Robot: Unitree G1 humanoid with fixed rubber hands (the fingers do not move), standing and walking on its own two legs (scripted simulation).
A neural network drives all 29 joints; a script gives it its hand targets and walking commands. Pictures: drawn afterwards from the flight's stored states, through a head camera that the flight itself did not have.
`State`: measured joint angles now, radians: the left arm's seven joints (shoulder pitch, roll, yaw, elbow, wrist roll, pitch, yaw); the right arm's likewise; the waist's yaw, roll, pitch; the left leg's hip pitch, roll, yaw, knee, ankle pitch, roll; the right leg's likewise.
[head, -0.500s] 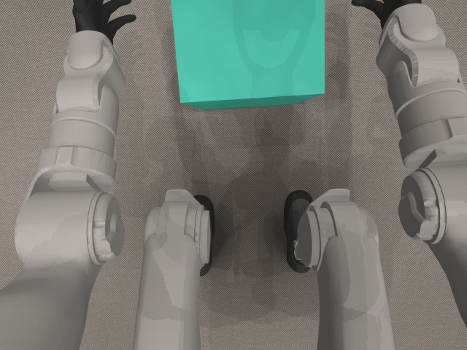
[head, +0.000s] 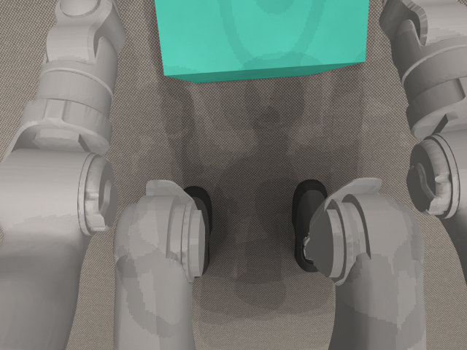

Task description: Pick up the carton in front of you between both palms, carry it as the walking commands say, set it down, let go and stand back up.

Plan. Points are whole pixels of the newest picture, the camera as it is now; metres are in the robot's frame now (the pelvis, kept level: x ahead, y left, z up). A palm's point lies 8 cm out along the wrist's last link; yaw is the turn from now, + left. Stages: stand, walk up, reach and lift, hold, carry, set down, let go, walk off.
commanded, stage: reach and lift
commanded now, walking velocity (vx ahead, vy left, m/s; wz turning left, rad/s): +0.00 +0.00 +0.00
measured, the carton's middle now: out of the picture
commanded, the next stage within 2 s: none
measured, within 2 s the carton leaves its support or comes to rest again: leaves its support in 0.66 s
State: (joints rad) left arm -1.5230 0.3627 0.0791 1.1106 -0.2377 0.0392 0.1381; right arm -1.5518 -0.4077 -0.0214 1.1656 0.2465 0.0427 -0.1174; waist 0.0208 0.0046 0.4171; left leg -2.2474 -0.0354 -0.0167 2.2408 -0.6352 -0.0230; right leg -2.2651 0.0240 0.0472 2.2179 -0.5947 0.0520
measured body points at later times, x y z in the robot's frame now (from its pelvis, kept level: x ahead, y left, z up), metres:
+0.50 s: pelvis -0.01 -0.01 +0.00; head +0.37 +0.00 +0.23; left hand +0.55 +0.15 -0.18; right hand +0.58 -0.15 -0.17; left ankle +0.10 +0.12 -0.33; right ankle +0.11 -0.13 -0.33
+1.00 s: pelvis -0.01 +0.00 +0.07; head +0.28 -0.01 +0.42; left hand +0.51 +0.14 -0.02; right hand +0.52 -0.16 +0.00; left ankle +0.10 +0.13 -0.33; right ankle +0.11 -0.13 -0.33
